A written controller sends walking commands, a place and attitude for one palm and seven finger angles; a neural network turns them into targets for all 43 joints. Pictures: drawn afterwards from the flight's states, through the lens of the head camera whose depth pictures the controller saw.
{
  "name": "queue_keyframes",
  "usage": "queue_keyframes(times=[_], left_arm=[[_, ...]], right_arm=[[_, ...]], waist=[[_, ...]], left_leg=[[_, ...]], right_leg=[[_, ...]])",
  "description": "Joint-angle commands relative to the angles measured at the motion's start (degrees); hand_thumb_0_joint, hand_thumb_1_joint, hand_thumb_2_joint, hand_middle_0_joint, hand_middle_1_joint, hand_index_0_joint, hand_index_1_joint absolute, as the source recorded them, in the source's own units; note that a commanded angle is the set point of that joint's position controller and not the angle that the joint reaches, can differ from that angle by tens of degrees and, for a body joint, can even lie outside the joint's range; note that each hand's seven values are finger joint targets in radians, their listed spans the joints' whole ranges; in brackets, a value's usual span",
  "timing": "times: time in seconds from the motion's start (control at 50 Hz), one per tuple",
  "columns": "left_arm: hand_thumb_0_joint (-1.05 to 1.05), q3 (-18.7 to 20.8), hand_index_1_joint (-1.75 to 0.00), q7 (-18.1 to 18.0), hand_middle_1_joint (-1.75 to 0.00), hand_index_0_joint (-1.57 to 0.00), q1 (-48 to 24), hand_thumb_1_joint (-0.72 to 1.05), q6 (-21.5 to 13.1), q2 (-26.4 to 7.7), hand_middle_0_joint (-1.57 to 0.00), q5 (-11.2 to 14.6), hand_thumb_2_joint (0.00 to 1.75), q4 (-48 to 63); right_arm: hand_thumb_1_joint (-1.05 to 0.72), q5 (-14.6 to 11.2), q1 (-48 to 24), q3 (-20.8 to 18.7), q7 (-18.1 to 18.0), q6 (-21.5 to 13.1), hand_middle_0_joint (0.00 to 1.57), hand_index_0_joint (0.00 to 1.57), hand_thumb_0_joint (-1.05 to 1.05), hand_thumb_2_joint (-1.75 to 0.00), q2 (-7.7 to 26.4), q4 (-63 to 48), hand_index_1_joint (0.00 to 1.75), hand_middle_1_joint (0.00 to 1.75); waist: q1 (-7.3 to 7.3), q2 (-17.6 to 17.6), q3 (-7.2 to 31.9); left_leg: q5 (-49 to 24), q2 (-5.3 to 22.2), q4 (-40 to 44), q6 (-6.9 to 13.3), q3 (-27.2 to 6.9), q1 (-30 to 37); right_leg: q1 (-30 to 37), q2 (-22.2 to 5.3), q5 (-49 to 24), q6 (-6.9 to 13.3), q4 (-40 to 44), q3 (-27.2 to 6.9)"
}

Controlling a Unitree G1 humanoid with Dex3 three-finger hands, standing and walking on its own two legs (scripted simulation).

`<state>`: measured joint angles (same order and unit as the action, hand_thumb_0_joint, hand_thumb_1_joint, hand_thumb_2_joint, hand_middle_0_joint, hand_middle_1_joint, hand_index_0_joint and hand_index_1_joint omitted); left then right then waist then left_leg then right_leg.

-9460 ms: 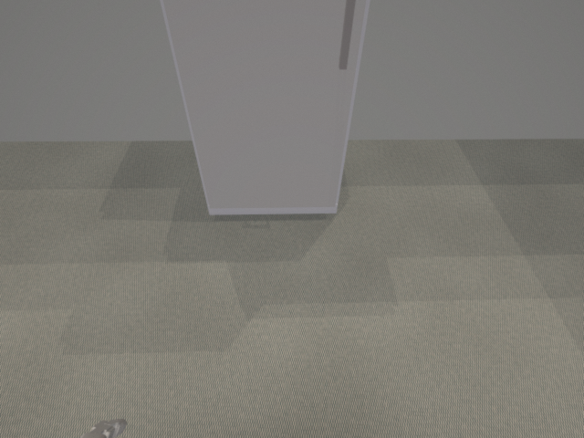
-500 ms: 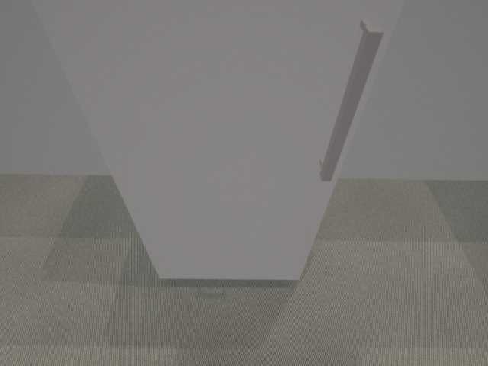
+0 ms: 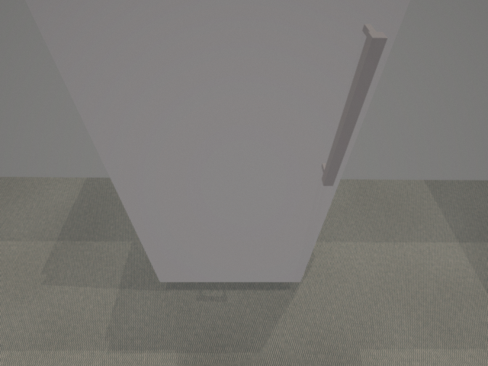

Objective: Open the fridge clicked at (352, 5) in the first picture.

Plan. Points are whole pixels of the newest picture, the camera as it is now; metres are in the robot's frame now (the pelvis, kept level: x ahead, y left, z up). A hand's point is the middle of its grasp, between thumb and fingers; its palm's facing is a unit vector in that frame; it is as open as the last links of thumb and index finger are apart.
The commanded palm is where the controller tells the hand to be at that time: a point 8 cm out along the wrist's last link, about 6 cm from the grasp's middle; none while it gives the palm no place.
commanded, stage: look again from close up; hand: right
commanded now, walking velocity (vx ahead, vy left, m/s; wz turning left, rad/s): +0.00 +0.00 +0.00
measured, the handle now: (344, 118) +0.53 -0.15 +0.14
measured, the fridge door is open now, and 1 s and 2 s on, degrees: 0 0 0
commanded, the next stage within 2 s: raise the hand to about handle height in 0.10 s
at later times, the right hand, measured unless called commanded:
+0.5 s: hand (395, 333) +0.19 -0.21 -0.01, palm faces +0.05 +0.99 -0.09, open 8.0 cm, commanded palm +0.12 -0.28 -0.03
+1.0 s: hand (429, 313) +0.21 -0.25 +0.04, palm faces +0.00 +1.00 -0.07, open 10.8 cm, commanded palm +0.17 -0.30 +0.04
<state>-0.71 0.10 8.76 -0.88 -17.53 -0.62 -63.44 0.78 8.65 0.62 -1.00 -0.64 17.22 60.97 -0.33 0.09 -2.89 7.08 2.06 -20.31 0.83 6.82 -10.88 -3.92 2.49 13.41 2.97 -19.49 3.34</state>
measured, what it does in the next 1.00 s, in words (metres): stands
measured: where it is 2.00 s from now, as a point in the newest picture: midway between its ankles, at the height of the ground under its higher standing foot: outside the picture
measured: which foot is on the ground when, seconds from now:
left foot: down 0.00-1.00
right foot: down 0.00-1.00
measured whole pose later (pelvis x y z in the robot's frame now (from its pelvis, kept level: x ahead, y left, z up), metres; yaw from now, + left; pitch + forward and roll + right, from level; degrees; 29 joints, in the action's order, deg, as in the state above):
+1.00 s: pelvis -0.01 +0.01 -0.05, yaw +0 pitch +8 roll +2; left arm -2.2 -3.0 15.0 -17.7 -13.4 2.7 -31.3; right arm -24.9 19.6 -23.4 27.2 -14.5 21.6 1.6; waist -0.3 -1.2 3.6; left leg 18.3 1.3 -45.9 2.0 7.9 -35.1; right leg -30.3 -0.4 27.7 2.4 -50.4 2.2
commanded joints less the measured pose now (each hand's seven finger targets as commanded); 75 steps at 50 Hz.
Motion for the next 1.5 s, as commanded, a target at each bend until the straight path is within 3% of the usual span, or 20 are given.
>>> queue_keyframes(times=[0.0,0.16,0.18,0.2,0.22,0.24,0.26,0.28,0.36,0.4,0.52,0.6,0.66,0.72,0.82,0.92,1.02,1.22,1.34,1.48], left_arm=[[0.00,2.2,-0.30,-0.6,-0.30,-0.20,-1.3,0.90,-1.0,-10.7,-0.20,0.1,0.90,3.0],[0.00,2.0,-0.30,-0.7,-0.30,-0.20,-1.5,0.90,-1.1,-11.2,-0.20,0.2,0.90,2.5],[0.00,1.3,-0.30,-0.3,-0.30,-0.20,0.7,0.90,-2.0,-5.0,-0.20,0.6,0.90,5.5],[0.00,3.7,-0.30,-2.7,-0.30,-0.20,1.3,0.90,-7.9,-8.3,-0.20,2.9,0.90,24.5],[0.00,1.3,-0.30,-4.2,-0.30,-0.20,0.8,0.90,-11.5,-4.2,-0.20,2.6,0.90,23.3],[0.00,1.8,-0.30,-4.4,-0.30,-0.20,-1.0,0.90,-13.2,-7.1,-0.20,2.1,0.90,23.8],[0.00,2.5,-0.30,-3.7,-0.30,-0.20,1.0,0.90,-13.5,-2.8,-0.20,3.1,0.90,23.1],[0.00,3.3,-0.30,-3.2,-0.30,-0.20,-0.7,0.90,-14.6,-5.5,-0.20,2.8,0.90,26.6],[0.00,5.4,-0.30,-1.7,-0.30,-0.20,-0.8,0.90,-16.6,-5.4,-0.20,2.4,0.90,30.4],[0.00,5.7,-0.30,-0.8,-0.30,-0.20,-1.8,0.90,-17.3,-5.6,-0.20,3.2,0.90,33.1],[0.00,5.0,-0.30,-1.3,-0.30,-0.20,-0.5,0.90,-19.4,-6.7,-0.20,3.2,0.90,40.5],[0.00,4.0,-0.30,-3.0,-0.30,-0.20,1.3,0.90,-20.5,-4.8,-0.20,3.1,0.90,40.4],[0.00,4.0,-0.30,-3.6,-0.30,-0.20,2.7,0.90,-21.4,-5.4,-0.20,3.2,0.90,37.5],[0.00,3.8,-0.30,-4.1,-0.30,-0.20,2.9,0.90,-21.3,-6.4,-0.20,3.8,0.90,36.6],[0.00,3.5,-0.30,-4.2,-0.30,-0.20,0.8,0.90,-20.1,-5.9,-0.20,4.0,0.90,40.0],[0.00,2.4,-0.30,-3.7,-0.30,-0.20,0.6,0.90,-19.9,-4.1,-0.20,3.4,0.90,41.5],[0.00,2.2,-0.30,-3.9,-0.30,-0.20,2.6,0.90,-20.3,-5.6,-0.20,3.8,0.90,40.6],[0.00,0.7,-0.30,-6.1,-0.30,-0.20,2.3,0.90,-21.7,-5.5,-0.20,3.8,0.90,38.8],[0.00,0.2,-0.30,-5.6,-0.30,-0.20,2.3,0.90,-20.4,-5.6,-0.20,4.4,0.90,38.2],[0.00,0.3,-0.30,-5.6,-0.30,-0.20,2.0,0.90,-19.3,-5.7,-0.20,4.2,0.90,39.8]], right_arm=[[-0.90,0.1,-1.1,-2.3,-0.6,-1.3,0.20,0.20,0.00,-0.90,10.6,-3.2,0.30,0.30],[-0.90,0.1,-1.3,-2.2,-0.6,-1.5,0.20,0.20,0.00,-0.90,11.0,-2.6,0.30,0.30],[-0.90,-0.2,7.1,-1.5,-2.5,-2.2,0.20,0.20,0.00,-0.90,4.4,-0.6,0.30,0.30],[-0.88,-8.6,-36.8,-25.9,-0.9,-13.9,0.20,0.20,0.00,-0.89,27.4,-76.6,0.32,0.32],[-0.85,-5.9,-20.4,-23.6,-0.6,-13.4,0.20,0.20,0.00,-0.88,27.2,-67.3,0.33,0.33],[-0.83,-8.1,-8.0,-19.6,-0.7,-12.6,0.21,0.21,0.00,-0.87,19.4,-58.5,0.34,0.34],[-0.81,-11.0,8.1,-15.3,0.5,-9.3,0.21,0.21,0.00,-0.86,5.0,-48.3,0.36,0.36],[-0.78,-13.2,1.1,-13.1,2.5,-11.6,0.21,0.21,0.00,-0.85,2.3,-55.7,0.37,0.37],[-0.69,-17.2,24.7,-17.3,13.2,-24.0,0.22,0.22,0.00,-0.81,-1.4,-40.7,0.43,0.43],[-0.64,-19.4,26.3,-18.8,20.4,-30.6,0.22,0.22,0.00,-0.79,-0.4,-39.0,0.47,0.47],[-0.50,-26.1,10.2,-35.0,35.0,-37.4,0.23,0.23,0.00,-0.73,19.6,-53.7,0.55,0.55],[-0.41,-29.7,3.8,-32.6,32.7,-37.6,0.24,0.24,0.00,-0.69,16.1,-70.8,0.62,0.62],[-0.34,-27.7,4.1,-24.6,32.1,-34.3,0.24,0.24,0.00,-0.66,10.1,-71.1,0.66,0.66],[-0.27,-25.5,4.7,-23.3,33.7,-26.7,0.25,0.25,0.00,-0.63,11.6,-64.4,0.70,0.70],[-0.15,-25.4,9.8,-31.0,32.7,-16.9,0.25,0.25,0.00,-0.58,18.0,-65.3,0.78,0.78],[-0.04,-28.4,10.8,-34.0,26.6,-17.7,0.26,0.26,0.00,-0.53,15.7,-70.5,0.86,0.86],[0.08,-25.4,6.7,-26.2,27.1,-16.0,0.27,0.27,0.00,-0.48,11.4,-68.3,0.93,0.93],[0.31,-23.8,-8.0,-32.7,26.5,-14.5,0.29,0.29,0.00,-0.38,22.4,-74.1,1.08,1.08],[0.45,-24.1,-6.6,-29.7,28.5,-7.2,0.30,0.30,0.00,-0.32,17.8,-63.7,1.17,1.17],[0.50,-22.9,-17.4,-31.5,29.2,-3.1,0.30,0.30,0.00,-0.30,22.8,-68.8,1.20,1.20]], waist=[[0.44,0.4,3.1],[0.41,0.5,4.4],[0.85,-0.9,6.5],[-2.72,-9.5,26.5],[0.53,-17.4,17.3],[1.58,-16.5,14.4],[0.14,-8.2,7.3],[-0.49,-4.7,2.8],[2.83,13.6,-1.6],[2.84,15.3,0.2],[3.56,-0.8,19.7],[1.43,-9.2,24.7],[-1.64,-8.9,20.7],[-2.16,-6.4,15.2],[2.42,-3.6,18.5],[4.11,-1.5,17.6],[1.05,-2.7,13.1],[2.30,-8.1,16.9],[2.02,-7.4,10.0],[1.92,-4.7,15.0]], left_leg=[[-3.9,7.5,2.7,0.9,-8.4,6.9],[-7.8,7.8,2.7,1.0,-8.1,8.1],[-21.4,8.4,-4.1,0.2,-9.3,6.0],[-14.6,0.0,-5.4,1.7,-5.2,12.9],[-5.3,-0.5,-5.7,2.6,-4.7,8.2],[1.1,-0.3,-5.6,2.9,-2.4,6.3],[1.9,-1.1,-4.7,2.2,-1.6,1.2],[1.4,-0.8,-4.7,1.6,-1.4,-1.8],[13.6,-1.4,-11.5,1.2,-1.2,-12.9],[17.2,-1.1,-15.6,1.3,-3.5,-16.6],[18.3,1.6,-22.7,1.3,-13.4,-13.3],[10.5,0.1,-24.0,0.7,-12.0,-11.3],[7.3,-0.9,-24.3,0.5,-9.4,-16.1],[7.9,-1.2,-22.9,0.7,-7.6,-17.1],[5.2,-0.5,-21.2,0.5,-6.1,-9.6],[3.4,-1.5,-20.9,0.7,-3.3,-7.3],[4.9,-1.6,-19.0,0.4,-2.6,-11.8],[3.3,-1.6,-15.4,1.2,-2.1,-4.8],[-0.1,-1.7,-12.4,0.8,-1.2,-4.9],[-2.5,-1.9,-10.5,0.7,-1.6,-1.9]], right_leg=[[-6.1,-10.0,-5.9,-1.4,5.7,-8.2],[-4.3,-10.3,-9.5,-1.5,5.6,-8.0],[-5.0,-11.5,-13.6,-2.0,-3.4,-4.2],[1.6,-1.6,-20.1,-4.9,0.3,-7.3],[4.9,-2.8,-20.0,-6.1,1.2,-2.7],[-1.5,-2.9,-18.2,-5.4,1.2,-4.2],[-2.9,-3.1,-14.3,-5.5,0.5,-4.5],[-7.3,-2.8,-10.7,-4.8,-1.7,-5.7],[-25.1,-1.3,2.9,-3.8,-11.8,-3.8],[-32.4,-0.5,6.7,-3.9,-17.6,-3.0],[-38.4,-0.4,5.2,-2.4,-30.4,-2.5],[-32.0,-1.6,-0.5,-1.5,-31.5,-3.7],[-31.3,-2.3,-0.9,-1.0,-31.6,-4.7],[-32.7,-2.7,0.2,-1.0,-29.5,-6.2],[-31.0,-2.6,-3.5,-1.4,-25.2,-6.4],[-29.5,-2.5,-5.4,-2.5,-21.8,-6.3],[-26.7,-3.0,-2.7,-2.4,-19.6,-6.3],[-17.8,-3.3,-6.4,-3.2,-14.4,-8.5],[-16.6,-3.8,-9.7,-4.0,-11.1,-8.3],[-11.7,-3.9,-13.0,-3.7,-9.5,-9.1]])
